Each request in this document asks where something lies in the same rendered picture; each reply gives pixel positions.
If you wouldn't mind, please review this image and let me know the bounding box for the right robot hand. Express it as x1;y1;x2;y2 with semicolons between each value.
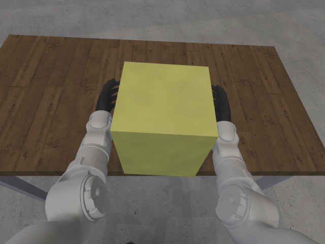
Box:
211;85;231;122

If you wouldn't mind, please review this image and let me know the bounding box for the robot left upper arm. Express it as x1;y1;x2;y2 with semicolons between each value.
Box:
5;174;110;244

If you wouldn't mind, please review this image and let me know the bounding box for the left robot hand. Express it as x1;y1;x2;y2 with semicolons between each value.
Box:
95;78;120;113

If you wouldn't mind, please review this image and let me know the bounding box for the robot right upper arm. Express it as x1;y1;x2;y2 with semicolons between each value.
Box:
215;184;319;244

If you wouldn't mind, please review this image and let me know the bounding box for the table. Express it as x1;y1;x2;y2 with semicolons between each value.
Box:
0;35;325;201

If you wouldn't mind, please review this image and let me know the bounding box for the robot left forearm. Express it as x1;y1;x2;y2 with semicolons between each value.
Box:
45;110;113;216

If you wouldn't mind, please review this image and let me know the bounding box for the carton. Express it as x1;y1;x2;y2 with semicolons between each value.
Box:
110;62;218;177

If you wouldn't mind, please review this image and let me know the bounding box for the robot right forearm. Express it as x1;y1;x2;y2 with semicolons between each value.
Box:
212;121;267;197

